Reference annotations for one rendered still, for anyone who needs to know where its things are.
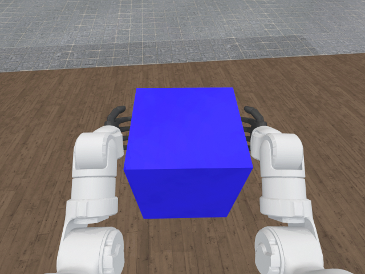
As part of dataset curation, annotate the left robot upper arm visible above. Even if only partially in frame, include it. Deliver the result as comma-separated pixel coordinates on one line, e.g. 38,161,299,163
45,227,124,274

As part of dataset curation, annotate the robot right forearm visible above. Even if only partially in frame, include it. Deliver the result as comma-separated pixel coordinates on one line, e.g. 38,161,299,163
250,126,323,259

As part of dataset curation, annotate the right robot upper arm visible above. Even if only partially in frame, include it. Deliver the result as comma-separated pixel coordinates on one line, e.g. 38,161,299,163
255,226,353,274

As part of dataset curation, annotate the robot left forearm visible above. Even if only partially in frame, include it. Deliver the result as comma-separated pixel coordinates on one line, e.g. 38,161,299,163
56,126,124,270

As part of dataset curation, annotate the right robot hand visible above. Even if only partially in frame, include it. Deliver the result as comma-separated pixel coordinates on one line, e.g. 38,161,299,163
241,106,267,151

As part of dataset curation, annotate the left robot hand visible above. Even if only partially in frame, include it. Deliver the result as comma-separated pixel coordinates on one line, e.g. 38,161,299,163
104,106,132,150

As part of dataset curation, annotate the carton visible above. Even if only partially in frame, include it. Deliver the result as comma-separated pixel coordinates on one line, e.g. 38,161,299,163
123,87,253,219

